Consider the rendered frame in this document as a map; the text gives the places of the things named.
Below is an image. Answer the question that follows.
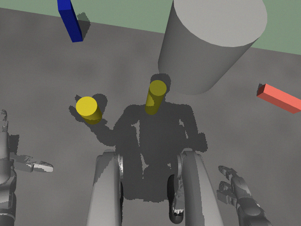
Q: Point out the left robot arm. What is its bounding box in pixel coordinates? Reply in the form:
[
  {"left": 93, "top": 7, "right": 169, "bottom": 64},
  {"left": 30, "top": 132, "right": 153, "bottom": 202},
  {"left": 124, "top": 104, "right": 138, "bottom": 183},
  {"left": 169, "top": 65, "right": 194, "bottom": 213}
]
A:
[{"left": 0, "top": 160, "right": 17, "bottom": 226}]

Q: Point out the left robot hand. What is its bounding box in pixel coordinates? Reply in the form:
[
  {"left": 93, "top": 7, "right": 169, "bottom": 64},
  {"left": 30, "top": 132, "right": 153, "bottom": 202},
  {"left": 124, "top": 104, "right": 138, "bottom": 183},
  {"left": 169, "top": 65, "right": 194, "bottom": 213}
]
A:
[{"left": 0, "top": 110, "right": 54, "bottom": 173}]

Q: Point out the right robot hand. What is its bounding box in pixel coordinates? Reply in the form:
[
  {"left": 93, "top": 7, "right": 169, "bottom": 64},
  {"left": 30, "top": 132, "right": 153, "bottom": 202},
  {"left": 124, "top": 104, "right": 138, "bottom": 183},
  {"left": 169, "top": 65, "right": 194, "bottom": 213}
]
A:
[{"left": 216, "top": 165, "right": 253, "bottom": 207}]

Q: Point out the right robot arm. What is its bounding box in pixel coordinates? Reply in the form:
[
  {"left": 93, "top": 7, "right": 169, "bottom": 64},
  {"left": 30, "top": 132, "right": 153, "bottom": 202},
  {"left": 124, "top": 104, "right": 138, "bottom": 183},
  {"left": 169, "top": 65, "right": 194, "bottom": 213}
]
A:
[{"left": 236, "top": 197, "right": 273, "bottom": 226}]

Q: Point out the right robot foot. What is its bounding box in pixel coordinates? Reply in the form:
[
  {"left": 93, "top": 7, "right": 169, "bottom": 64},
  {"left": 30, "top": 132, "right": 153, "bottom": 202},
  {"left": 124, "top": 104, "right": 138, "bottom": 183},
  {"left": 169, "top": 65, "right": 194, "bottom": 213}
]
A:
[{"left": 167, "top": 174, "right": 183, "bottom": 224}]

